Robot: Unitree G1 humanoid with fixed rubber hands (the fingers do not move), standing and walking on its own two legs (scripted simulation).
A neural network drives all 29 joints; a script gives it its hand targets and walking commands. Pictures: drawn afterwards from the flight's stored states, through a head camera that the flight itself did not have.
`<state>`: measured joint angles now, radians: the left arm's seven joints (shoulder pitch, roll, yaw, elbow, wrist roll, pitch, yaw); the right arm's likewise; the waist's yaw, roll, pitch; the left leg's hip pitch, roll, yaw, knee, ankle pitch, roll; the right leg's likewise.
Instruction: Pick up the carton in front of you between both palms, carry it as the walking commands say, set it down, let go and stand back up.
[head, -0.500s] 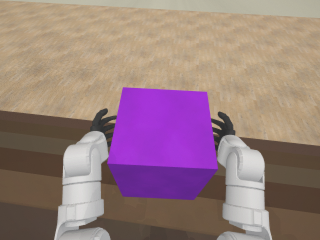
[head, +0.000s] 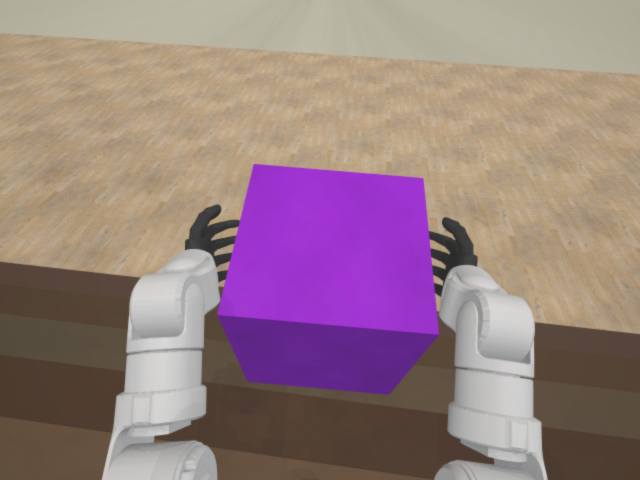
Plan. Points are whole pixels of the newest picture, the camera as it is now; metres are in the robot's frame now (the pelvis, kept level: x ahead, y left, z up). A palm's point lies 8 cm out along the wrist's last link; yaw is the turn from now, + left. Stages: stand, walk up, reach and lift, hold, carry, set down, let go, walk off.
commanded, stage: carry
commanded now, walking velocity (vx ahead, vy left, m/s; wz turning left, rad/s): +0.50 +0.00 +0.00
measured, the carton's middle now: (327, 289) +0.35 -0.01 +0.07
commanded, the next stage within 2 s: none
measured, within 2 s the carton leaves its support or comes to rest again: neither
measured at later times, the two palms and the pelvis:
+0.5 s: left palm (252, 249) +0.60 +0.14 -0.10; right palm (392, 239) +0.63 -0.17 -0.10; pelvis +0.30 -0.04 -0.17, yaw -1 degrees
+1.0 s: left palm (273, 208) +0.98 +0.13 -0.29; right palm (369, 213) +0.95 -0.17 -0.29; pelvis +0.66 +0.00 -0.34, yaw +0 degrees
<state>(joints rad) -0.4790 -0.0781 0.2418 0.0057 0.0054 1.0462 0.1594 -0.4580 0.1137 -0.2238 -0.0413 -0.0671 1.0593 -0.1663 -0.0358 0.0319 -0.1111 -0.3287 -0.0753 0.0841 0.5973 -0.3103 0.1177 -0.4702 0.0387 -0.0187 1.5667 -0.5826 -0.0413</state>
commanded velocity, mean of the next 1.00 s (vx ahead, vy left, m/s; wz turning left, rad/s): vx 0.50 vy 0.00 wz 0.00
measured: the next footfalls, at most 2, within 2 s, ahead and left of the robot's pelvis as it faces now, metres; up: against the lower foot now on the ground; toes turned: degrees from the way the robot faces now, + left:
right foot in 0.36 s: +0.34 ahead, -0.10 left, -0.15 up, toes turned -1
left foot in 0.78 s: +0.66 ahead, +0.05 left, -0.29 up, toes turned +0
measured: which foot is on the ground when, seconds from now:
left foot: down 0.00-0.38, up 0.40-0.76, down 0.78-1.00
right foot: up 0.00-0.34, down 0.36-0.80, up 0.82-1.00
